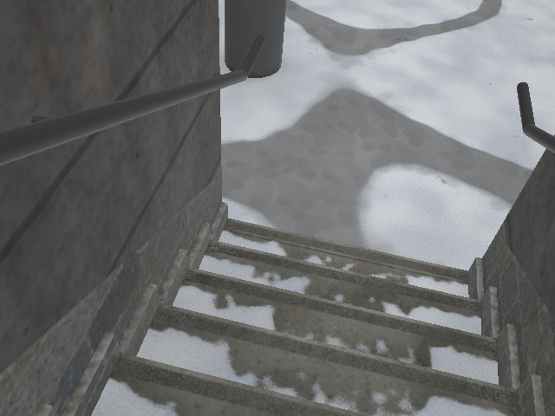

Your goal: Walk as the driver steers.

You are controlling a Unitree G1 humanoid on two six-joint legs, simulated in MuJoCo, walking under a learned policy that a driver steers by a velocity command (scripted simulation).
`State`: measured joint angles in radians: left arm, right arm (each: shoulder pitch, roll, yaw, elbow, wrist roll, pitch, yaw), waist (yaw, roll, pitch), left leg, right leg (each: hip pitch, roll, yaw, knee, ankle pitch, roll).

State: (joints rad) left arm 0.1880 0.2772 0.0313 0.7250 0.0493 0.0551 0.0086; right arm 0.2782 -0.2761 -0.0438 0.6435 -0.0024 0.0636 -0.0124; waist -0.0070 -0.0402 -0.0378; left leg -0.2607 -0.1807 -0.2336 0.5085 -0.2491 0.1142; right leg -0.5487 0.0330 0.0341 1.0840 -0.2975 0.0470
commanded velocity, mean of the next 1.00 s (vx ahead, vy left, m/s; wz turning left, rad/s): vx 0.64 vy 0.04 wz -0.23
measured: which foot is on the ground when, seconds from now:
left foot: down 0.00-0.60, up 0.62-0.92, down 0.94-1.00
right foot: up 0.00-0.48, down 0.50-0.82, up 0.84-1.00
